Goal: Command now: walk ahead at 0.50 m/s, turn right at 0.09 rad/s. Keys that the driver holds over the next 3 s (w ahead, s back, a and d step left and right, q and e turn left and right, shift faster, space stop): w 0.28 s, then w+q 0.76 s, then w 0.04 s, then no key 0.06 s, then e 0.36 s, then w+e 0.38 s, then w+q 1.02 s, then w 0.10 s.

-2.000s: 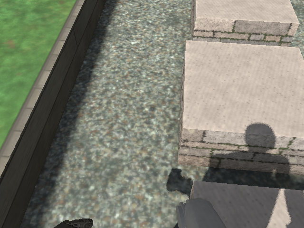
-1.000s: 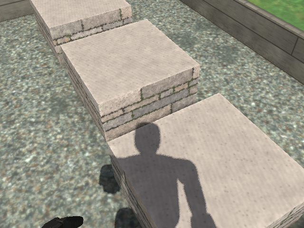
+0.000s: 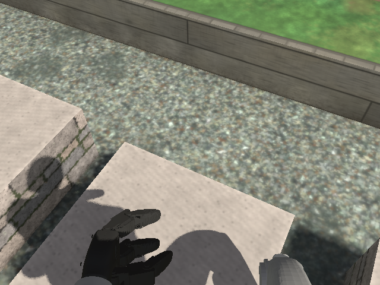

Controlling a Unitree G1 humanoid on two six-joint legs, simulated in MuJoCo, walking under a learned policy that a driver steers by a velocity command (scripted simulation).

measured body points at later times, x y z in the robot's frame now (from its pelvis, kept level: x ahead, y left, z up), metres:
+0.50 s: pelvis +0.00 -0.12 +0.00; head +0.00 -0.16 +0.44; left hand -0.19 +0.06 -0.13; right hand +0.26 -0.21 -0.09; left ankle -0.08 -0.03 -0.40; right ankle +0.13 -0.22 -0.75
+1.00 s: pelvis -0.15 -0.02 -0.05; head -0.19 -0.01 +0.40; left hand +0.04 +0.24 -0.07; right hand -0.08 -0.24 -0.18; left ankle -0.16 +0.06 -0.75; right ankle -0.07 -0.11 -0.45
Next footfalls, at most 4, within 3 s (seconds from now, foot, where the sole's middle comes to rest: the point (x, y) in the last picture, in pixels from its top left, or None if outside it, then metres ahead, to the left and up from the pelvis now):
0.08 right None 0.17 -0.23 -0.78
0.80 left None -0.13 0.09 -0.78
1.72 right None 0.20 -0.24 -0.78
2.58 left None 0.24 0.08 -0.49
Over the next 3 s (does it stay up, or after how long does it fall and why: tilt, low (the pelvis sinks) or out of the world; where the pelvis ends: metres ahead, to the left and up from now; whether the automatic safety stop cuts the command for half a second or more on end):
stays up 0.35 0.09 0.27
